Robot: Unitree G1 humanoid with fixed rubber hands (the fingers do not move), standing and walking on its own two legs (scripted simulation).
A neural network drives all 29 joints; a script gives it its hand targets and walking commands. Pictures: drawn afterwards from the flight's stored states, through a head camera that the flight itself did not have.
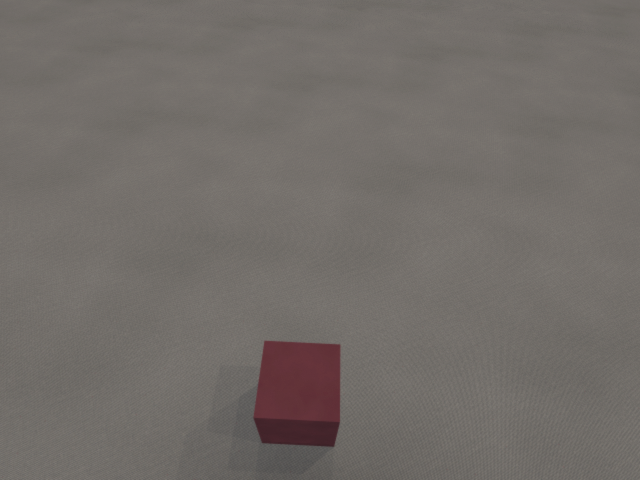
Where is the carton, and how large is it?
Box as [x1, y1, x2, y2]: [253, 341, 339, 446]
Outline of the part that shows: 264,341 253,417 262,442 333,446 339,423 339,344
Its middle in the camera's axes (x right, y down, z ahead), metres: -0.06 +0.45 +1.09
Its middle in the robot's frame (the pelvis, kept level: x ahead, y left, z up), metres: +0.42 +0.07 -0.65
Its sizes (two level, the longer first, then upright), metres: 0.210 0.200 0.250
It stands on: the floor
